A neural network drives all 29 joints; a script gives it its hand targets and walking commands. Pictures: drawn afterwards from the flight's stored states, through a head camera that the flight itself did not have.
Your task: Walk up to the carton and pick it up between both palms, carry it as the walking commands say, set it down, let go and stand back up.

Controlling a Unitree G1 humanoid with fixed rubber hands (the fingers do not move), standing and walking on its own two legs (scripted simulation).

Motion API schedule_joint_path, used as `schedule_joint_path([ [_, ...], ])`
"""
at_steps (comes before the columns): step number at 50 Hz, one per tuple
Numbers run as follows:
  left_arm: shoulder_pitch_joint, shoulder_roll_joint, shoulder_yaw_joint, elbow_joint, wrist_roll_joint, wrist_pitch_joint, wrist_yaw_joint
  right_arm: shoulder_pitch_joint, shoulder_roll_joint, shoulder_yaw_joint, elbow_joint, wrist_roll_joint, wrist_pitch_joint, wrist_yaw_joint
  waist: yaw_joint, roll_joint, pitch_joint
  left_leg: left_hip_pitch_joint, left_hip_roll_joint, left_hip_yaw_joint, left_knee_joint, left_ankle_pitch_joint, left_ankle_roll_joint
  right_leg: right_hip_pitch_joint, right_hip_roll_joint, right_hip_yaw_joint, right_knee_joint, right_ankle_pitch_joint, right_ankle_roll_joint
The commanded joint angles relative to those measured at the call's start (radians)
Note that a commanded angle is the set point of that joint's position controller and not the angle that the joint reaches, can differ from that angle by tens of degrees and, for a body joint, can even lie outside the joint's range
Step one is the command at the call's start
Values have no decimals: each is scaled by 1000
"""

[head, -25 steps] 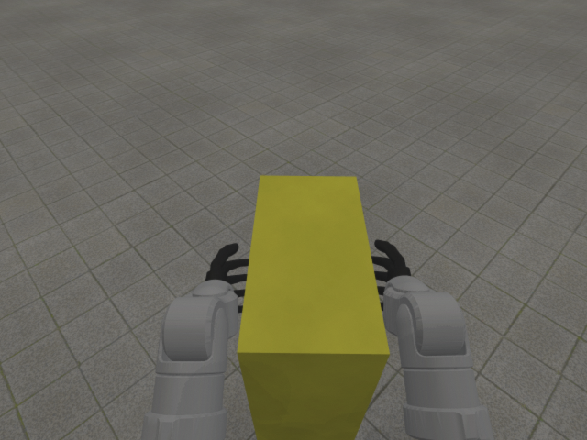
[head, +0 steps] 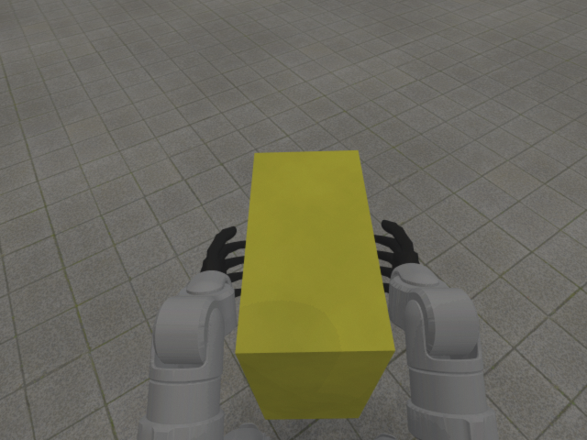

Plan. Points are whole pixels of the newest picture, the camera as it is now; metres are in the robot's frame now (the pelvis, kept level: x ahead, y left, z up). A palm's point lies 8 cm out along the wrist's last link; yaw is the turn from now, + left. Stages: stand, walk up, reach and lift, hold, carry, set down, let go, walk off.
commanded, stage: carry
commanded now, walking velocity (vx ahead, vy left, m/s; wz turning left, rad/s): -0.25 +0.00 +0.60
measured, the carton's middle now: (309, 292) +0.33 +0.00 +0.01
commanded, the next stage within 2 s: none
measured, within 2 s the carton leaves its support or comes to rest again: neither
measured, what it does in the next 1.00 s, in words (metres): walks backwards, turning left: left foot, then right foot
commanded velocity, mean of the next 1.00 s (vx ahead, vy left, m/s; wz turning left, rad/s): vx -0.12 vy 0.00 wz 0.29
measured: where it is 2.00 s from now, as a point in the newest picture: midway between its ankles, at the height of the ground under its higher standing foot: outside the picture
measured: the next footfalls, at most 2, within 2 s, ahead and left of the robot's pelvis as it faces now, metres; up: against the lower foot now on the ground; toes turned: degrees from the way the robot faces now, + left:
left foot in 0.08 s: +0.07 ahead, +0.12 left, +0.00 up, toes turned +7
right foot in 0.38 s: -0.05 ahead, -0.13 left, +0.00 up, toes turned +7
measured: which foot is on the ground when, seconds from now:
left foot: up 0.00-0.06, down 0.08-0.38, up 0.40-0.70, down 0.72-1.00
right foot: down 0.00-0.08, up 0.10-0.36, down 0.38-0.72, up 0.74-0.98, down 1.00-1.00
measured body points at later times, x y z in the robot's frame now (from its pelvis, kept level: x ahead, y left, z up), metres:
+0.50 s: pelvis -0.12 -0.04 +0.03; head -0.09 -0.05 +0.47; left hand +0.16 +0.15 +0.10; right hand +0.22 -0.08 +0.10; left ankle -0.11 +0.10 -0.63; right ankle -0.09 -0.14 -0.71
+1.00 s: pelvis -0.26 -0.05 +0.02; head -0.27 -0.05 +0.47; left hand -0.04 +0.20 +0.11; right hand +0.07 -0.01 +0.12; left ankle -0.26 +0.08 -0.71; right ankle -0.21 -0.16 -0.71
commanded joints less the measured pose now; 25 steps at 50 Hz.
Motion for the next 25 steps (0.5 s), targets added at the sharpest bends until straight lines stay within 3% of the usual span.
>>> schedule_joint_path([
  [1,-372,-1038,-592,-58,-357,-24,-257,-392,1073,625,-34,416,-14,276,-10,-168,-387,161,51,-11,57,-47,7,159,-265,134,-205,206,-96],
  [2,-373,-1039,-587,-56,-346,-25,-254,-413,1074,624,-31,424,-12,284,-6,-168,-390,192,41,-16,-63,8,5,177,-237,107,-141,185,-73],
  [3,-371,-1031,-580,-43,-335,-23,-251,-415,1071,624,-17,430,-8,291,-7,-119,-387,248,32,-24,-207,75,2,152,-205,80,-72,115,-41],
  [4,-367,-1014,-572,-13,-326,-20,-246,-395,1070,624,3,432,-5,298,-13,-13,-352,307,82,-130,-368,146,17,78,-159,71,30,-3,8],
  [5,-291,-1007,-558,26,-312,-12,-245,-330,1037,609,62,421,-4,305,4,334,-349,351,370,-580,-492,439,122,-130,1,60,189,-310,92],
  [6,-337,-1043,-596,-3,-317,-20,-246,-346,1052,614,45,429,-5,310,-3,324,-355,308,382,-603,-522,555,182,-131,60,166,349,-490,93],
  [8,-482,-1096,-618,-78,-372,-42,-250,-428,1055,606,-34,445,-19,310,3,174,-403,282,288,-384,-487,454,127,-83,88,205,475,-308,63],
  [10,-512,-1098,-625,-109,-413,-48,-249,-420,1049,580,-46,417,-29,292,0,150,-447,340,213,-284,-460,422,92,-75,90,207,443,-224,54],
  [15,-404,-1057,-625,-49,-419,-24,-256,-285,1014,559,16,347,-21,270,-18,186,-469,503,212,-354,-470,664,106,59,174,181,91,-338,59],
  [17,-394,-1064,-625,-23,-414,-23,-263,-282,1013,563,21,338,-18,271,-15,205,-456,462,179,-339,-492,629,71,219,187,144,-155,-286,57],
  [18,-392,-1065,-625,-9,-410,-25,-267,-295,1012,567,19,336,-16,271,-3,187,-439,368,140,-300,-499,542,21,363,154,143,-310,-194,51],
  [19,-400,-1054,-615,5,-408,-26,-271,-306,1017,572,33,330,-10,270,-3,95,-400,229,84,-254,-462,387,-28,485,57,226,-407,-163,28],
  [20,-400,-1056,-624,14,-404,-33,-271,-318,1018,577,13,345,-6,274,-3,-293,-354,21,-74,-63,-221,37,-65,446,-250,515,-414,-19,-96],
  [21,-423,-1065,-602,-9,-426,-32,-279,-360,1045,595,1,357,-12,267,-4,-355,-303,-35,-77,-32,143,-233,-56,297,-409,534,-398,342,-222],
  [22,-454,-1063,-594,-27,-420,-28,-286,-405,1074,622,13,383,-20,264,-12,-202,-297,22,-57,-96,326,-196,-38,242,-340,411,-338,510,-223],
  [23,-469,-1059,-602,-54,-405,-31,-289,-431,1091,644,-8,401,-28,266,-20,-98,-303,44,-44,-91,413,-111,-30,240,-259,264,-286,572,-167],
  [24,-470,-1057,-598,-58,-397,-33,-290,-442,1090,653,-26,408,-28,269,-24,-104,-309,16,-32,-79,413,-31,-32,294,-204,176,-244,580,-112],
  [25,-476,-1045,-578,-50,-382,-35,-288,-446,1083,658,-21,419,-21,271,-25,-156,-307,-11,-28,-60,347,1,-49,348,-160,128,-210,591,-87],
])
